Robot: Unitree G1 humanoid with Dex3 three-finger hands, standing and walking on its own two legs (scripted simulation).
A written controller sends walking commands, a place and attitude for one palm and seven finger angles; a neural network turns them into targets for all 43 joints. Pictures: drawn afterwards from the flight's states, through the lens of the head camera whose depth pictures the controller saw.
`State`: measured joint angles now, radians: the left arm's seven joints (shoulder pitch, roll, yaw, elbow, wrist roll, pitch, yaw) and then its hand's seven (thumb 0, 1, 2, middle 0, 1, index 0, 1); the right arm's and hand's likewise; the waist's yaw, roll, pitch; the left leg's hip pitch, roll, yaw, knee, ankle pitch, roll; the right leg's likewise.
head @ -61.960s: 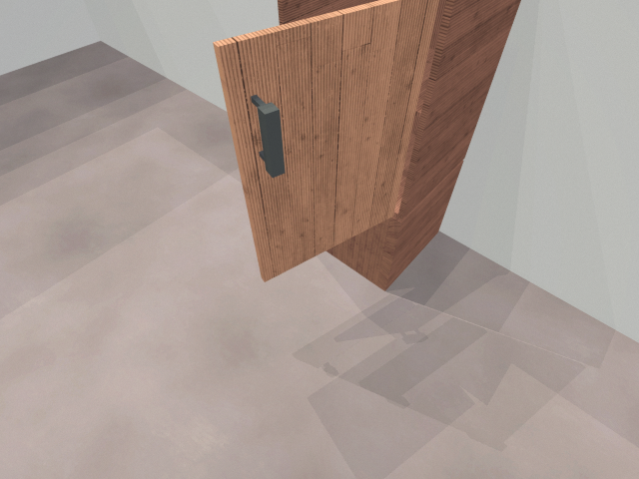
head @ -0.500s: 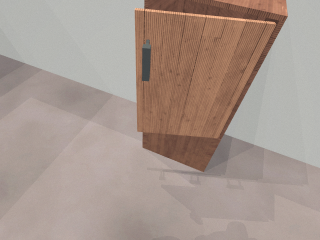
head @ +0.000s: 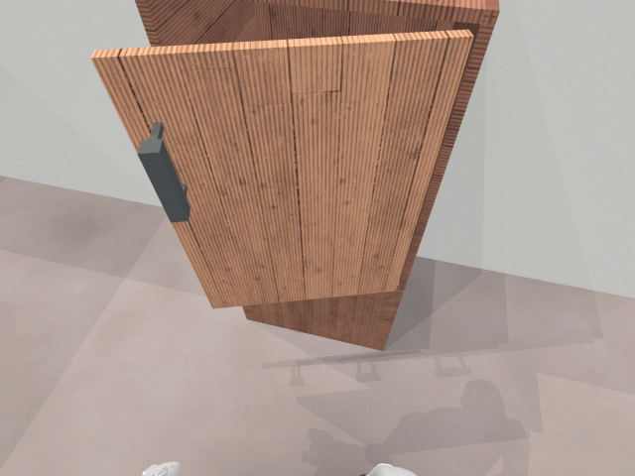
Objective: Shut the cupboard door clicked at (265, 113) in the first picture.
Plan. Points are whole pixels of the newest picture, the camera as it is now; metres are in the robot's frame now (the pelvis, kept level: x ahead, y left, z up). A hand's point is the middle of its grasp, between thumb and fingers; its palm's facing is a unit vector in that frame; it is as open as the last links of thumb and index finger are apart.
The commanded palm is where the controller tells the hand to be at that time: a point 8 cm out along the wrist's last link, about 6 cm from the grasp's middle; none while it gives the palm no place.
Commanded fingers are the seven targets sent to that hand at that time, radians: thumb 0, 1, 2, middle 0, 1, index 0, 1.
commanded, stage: come to a stop and stand still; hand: left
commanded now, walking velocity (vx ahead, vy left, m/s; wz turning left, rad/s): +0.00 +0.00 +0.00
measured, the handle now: (169, 173) +0.47 +0.21 +0.11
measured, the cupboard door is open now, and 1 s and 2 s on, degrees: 20 20 20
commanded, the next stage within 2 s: look again from close up in 1.42 s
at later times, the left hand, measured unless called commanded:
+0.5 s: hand out of the picture +0.08 +0.21 -0.18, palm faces +0.12 -0.98 -0.18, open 7.3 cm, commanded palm none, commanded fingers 0.00 0.90 0.90 -0.20 -0.30 -0.20 -0.30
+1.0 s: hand out of the picture +0.00 +0.21 -0.16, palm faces +0.03 -0.98 -0.21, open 7.3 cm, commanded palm none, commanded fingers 0.00 0.90 0.90 -0.20 -0.30 -0.20 -0.30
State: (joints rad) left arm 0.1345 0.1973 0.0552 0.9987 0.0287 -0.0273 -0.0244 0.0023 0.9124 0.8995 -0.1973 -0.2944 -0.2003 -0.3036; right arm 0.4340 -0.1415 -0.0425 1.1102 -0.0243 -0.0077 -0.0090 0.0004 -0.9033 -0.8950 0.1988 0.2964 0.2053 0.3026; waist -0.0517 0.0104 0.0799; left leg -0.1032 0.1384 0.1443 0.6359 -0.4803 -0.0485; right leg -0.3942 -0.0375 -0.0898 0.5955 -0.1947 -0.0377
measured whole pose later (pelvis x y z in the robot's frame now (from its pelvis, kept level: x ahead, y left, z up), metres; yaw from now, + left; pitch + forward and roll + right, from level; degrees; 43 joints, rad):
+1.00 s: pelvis +0.00 +0.03 +0.02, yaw +1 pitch -2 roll +0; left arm 0.29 0.17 0.00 1.10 0.02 0.02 0.03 0.00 0.91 0.90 -0.20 -0.29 -0.20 -0.30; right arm 0.27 -0.17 -0.02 1.12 -0.01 0.02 -0.02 0.00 -0.91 -0.90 0.20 0.30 0.20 0.30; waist -0.01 0.00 0.02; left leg -0.24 -0.04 0.08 0.37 -0.11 0.06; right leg -0.08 -0.03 0.03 0.42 -0.30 0.03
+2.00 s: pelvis -0.01 +0.03 +0.01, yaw +3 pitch -1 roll -1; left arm 0.32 0.20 0.00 1.00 0.02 -0.01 0.04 0.00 0.91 0.90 -0.20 -0.29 -0.20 -0.30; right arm 0.24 -0.17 0.00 1.01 -0.02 -0.01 -0.01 0.00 -0.91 -0.90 0.20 0.30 0.20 0.30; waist 0.01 -0.03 0.00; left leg -0.33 -0.02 0.05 0.51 -0.16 0.06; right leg -0.15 -0.01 0.00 0.51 -0.34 0.02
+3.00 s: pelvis +0.01 +0.01 -0.04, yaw +2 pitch +9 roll -2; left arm 0.55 0.25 0.23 -0.22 -0.34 -0.30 -0.22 0.02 0.90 0.90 -0.87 -1.02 -0.87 -1.03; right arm 0.31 -0.24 -0.01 0.56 0.04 -0.23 -0.07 0.01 -0.90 -0.90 0.20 0.30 0.20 0.30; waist 0.03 0.03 -0.12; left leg -0.74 0.00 -0.01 0.97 -0.39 0.02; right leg -0.55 0.03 -0.05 0.96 -0.56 -0.02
